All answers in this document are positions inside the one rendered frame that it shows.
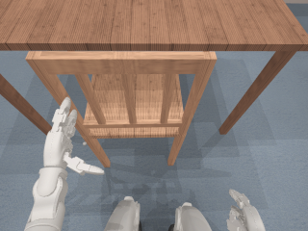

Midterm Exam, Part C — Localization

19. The robot thigh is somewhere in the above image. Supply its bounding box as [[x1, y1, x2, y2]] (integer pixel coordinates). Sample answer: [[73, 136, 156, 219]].
[[104, 199, 141, 231], [175, 205, 212, 231]]

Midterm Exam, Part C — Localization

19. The robot left hand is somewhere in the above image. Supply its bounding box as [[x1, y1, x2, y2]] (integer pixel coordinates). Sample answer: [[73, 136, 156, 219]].
[[43, 97, 105, 176]]

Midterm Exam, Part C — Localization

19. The robot right thigh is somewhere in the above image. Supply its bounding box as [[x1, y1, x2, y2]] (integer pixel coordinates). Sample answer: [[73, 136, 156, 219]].
[[175, 205, 212, 231]]

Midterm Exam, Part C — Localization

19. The chair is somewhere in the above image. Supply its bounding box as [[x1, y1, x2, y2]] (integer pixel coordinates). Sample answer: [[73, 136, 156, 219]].
[[25, 51, 218, 167]]

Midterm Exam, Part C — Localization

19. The robot right hand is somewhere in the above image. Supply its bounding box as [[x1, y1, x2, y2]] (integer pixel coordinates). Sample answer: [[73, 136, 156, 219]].
[[226, 189, 266, 231]]

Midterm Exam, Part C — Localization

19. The robot left forearm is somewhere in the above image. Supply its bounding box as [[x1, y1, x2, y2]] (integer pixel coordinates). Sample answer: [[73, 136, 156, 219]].
[[24, 166, 68, 231]]

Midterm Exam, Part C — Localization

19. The table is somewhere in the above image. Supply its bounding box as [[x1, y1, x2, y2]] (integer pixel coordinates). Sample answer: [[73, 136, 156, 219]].
[[0, 0, 308, 136]]

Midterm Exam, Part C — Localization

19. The robot left thigh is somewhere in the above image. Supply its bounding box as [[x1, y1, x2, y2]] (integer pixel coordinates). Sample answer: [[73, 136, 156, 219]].
[[104, 199, 141, 231]]

